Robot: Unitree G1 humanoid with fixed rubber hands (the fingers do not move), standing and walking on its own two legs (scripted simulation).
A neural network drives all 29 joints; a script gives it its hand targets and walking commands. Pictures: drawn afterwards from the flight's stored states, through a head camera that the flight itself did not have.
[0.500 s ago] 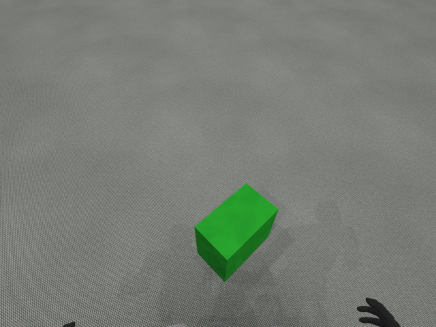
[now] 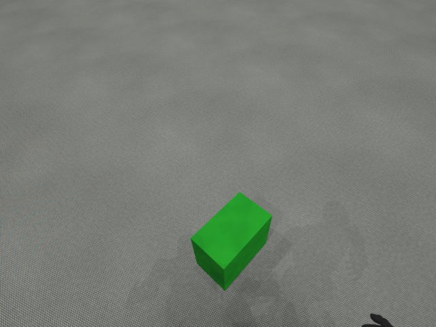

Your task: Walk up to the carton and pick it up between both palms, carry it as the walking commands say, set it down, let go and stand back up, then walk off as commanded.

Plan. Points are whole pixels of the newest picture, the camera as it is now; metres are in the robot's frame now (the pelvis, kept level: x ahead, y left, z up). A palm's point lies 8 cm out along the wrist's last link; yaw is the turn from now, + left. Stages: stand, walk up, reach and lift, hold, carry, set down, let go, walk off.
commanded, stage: walk up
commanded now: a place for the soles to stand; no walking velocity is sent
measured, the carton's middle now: (232, 240) +0.57 -0.03 -0.64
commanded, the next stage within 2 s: none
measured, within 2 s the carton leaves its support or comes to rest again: neither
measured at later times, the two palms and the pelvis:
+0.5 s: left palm out of the picture +0.11 +0.28 -0.10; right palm out of the picture +0.08 -0.31 -0.11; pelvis +0.01 -0.01 +0.01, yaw -1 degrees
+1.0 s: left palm out of the picture +0.11 +0.20 -0.13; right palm out of the picture +0.17 -0.49 -0.10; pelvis +0.06 -0.13 -0.04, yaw +15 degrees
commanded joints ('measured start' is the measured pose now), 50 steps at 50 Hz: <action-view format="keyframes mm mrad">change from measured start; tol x16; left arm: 1 -72 230 36 -73 -3 -13 10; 25 -221 290 111 -267 68 63 -64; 34 -132 242 175 -491 63 103 -151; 38 223 332 237 -423 76 91 -137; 50 -55 216 153 -613 55 135 -84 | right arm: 1 -59 -202 -34 -47 3 -16 -8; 23 -46 -189 -36 -54 -10 -22 -7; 25 339 -395 -119 -38 0 -63 -83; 38 123 -313 -113 -244 -51 -89 -118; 50 578 -504 -171 -212 -13 -119 -168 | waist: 1 -8 -70 -128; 24 -70 -132 -84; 35 -9 187 -28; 37 112 76 -92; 39 169 -424 -103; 41 96 -157 -92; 46 -4 -263 -21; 49 -118 216 -80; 50 -74 103 -75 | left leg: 1 107 108 -140 -137 74 14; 23 119 113 -120 -207 89 4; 26 227 392 -646 -267 -194 188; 33 14 347 -520 -177 -124 207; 37 -410 168 -296 47 -181 115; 39 -702 -98 -65 605 -436 18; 41 -551 24 -130 718 -323 34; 46 -232 34 -35 411 -181 11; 48 128 27 -158 164 -27 47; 50 183 376 -988 -218 -109 105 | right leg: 1 -15 -101 109 -123 236 -64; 23 29 -92 94 -189 238 -51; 25 -382 11 19 348 -264 -39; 27 -513 -51 109 568 -225 -26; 34 -291 -99 98 331 -255 -26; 37 111 -39 -8 141 -182 -72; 40 154 -396 514 -295 -480 -294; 46 -119 -279 82 -31 16 -267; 48 -340 -195 -58 355 30 -199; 50 -640 2 33 738 -295 -86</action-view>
